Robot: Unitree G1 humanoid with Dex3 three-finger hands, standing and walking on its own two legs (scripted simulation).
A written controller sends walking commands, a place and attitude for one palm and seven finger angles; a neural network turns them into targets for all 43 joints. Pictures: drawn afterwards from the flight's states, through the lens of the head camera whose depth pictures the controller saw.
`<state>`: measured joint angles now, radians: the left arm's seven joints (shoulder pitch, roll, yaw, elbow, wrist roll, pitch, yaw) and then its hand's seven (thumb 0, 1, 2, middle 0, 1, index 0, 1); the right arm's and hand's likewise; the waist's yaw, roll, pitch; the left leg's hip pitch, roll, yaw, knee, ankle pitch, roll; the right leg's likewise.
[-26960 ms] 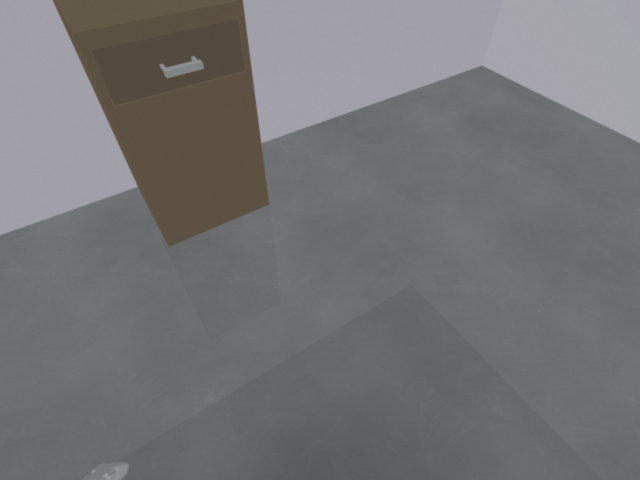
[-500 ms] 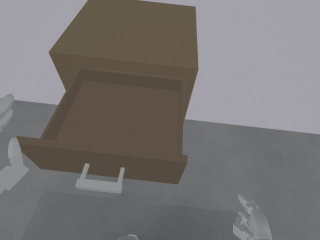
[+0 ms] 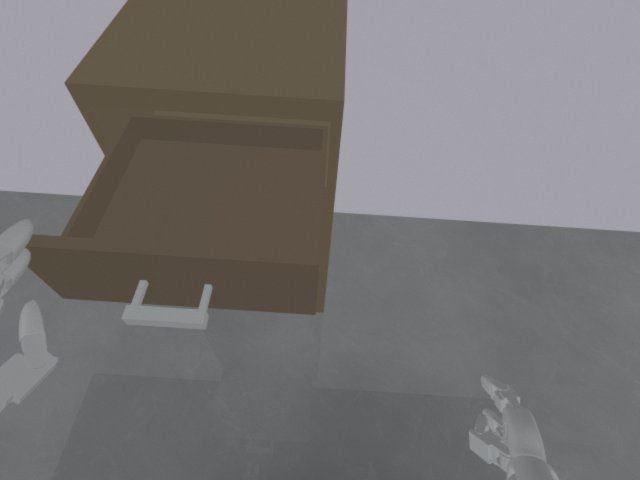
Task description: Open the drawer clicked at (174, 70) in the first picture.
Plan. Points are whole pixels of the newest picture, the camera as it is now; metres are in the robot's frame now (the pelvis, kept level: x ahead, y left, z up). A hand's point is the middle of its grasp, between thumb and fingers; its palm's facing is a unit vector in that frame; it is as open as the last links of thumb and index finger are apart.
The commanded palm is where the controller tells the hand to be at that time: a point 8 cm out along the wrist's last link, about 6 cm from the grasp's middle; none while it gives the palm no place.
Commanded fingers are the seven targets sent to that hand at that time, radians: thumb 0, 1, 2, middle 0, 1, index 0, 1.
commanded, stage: stop stepping back and stand still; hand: left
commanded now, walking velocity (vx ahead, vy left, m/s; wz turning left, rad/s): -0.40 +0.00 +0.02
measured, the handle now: (170, 303) +0.35 +0.23 -0.06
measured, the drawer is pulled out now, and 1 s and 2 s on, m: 0.30 0.30 0.30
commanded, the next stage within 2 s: let the arm hang, fingers relaxed in 0.80 s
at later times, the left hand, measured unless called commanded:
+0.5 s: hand out of the picture +0.07 +0.21 +0.15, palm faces +0.40 -0.81 -0.43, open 7.5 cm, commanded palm +0.01 +0.25 +0.17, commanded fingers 0.00 0.90 0.90 -0.20 -0.30 -0.20 -0.30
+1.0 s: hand out of the picture +0.08 +0.24 +0.02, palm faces +0.26 -0.87 -0.43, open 7.4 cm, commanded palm none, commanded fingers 0.00 0.90 0.90 -0.20 -0.30 -0.20 -0.30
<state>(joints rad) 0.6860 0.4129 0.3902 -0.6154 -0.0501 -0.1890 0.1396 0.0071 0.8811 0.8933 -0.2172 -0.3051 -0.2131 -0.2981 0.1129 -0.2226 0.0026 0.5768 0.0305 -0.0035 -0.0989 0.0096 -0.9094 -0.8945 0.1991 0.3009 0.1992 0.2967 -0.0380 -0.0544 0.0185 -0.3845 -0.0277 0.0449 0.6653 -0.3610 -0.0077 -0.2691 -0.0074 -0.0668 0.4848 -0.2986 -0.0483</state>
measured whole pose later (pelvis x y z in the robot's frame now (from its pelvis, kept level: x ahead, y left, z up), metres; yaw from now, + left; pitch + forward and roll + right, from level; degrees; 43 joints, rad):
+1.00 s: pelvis -0.11 -0.01 -0.01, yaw +5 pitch +0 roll +0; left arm 0.37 0.31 0.17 0.00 0.03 -0.08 0.06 0.00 0.89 0.90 -0.20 -0.30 -0.20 -0.30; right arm 0.19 -0.22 -0.01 0.75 -0.01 -0.08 0.01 0.01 -0.91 -0.89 0.20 0.30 0.20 0.30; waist 0.00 0.04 -0.02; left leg -0.25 -0.03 0.01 0.57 -0.33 0.02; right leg -0.35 -0.03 -0.09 0.58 -0.24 -0.03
